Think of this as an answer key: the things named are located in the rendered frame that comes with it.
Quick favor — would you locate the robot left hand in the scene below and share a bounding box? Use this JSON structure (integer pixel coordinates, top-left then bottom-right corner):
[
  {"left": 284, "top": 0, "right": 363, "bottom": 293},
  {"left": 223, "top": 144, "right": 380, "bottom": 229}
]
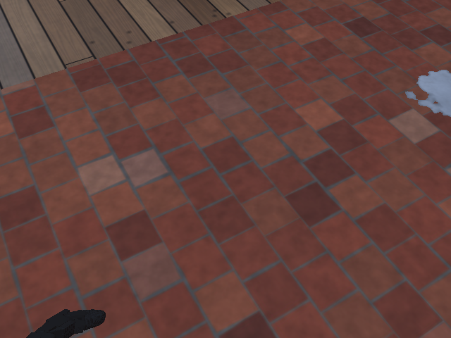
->
[{"left": 26, "top": 309, "right": 106, "bottom": 338}]

